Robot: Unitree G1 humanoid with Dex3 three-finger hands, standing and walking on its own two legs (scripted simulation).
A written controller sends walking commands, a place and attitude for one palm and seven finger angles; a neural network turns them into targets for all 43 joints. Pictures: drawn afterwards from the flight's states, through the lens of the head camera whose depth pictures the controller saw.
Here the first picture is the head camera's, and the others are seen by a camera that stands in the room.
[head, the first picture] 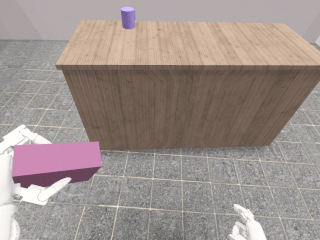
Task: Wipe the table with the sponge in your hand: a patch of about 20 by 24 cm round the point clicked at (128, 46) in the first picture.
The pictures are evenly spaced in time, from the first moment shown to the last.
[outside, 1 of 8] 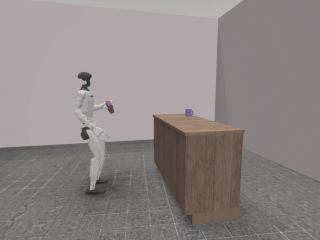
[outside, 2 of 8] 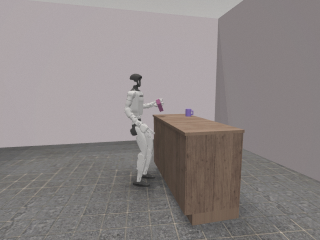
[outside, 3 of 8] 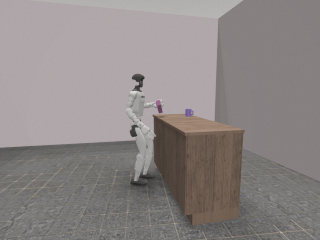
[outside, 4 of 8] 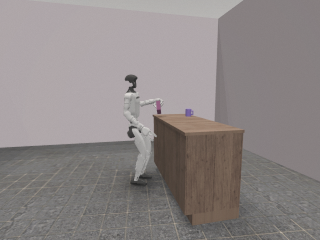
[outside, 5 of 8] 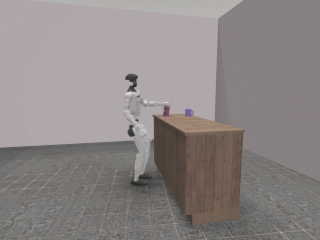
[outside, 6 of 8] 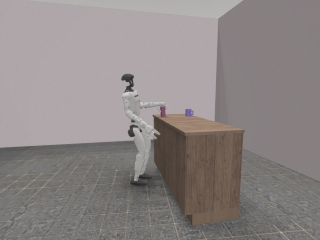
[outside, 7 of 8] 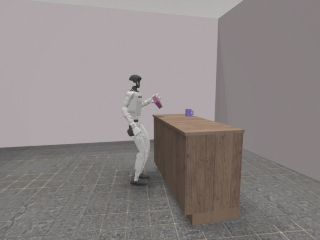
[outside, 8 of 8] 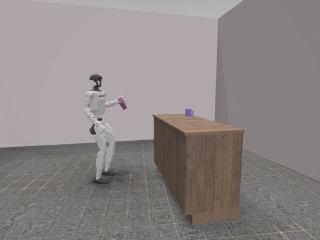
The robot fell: no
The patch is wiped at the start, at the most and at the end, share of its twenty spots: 0.00 0.95 0.95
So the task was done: yes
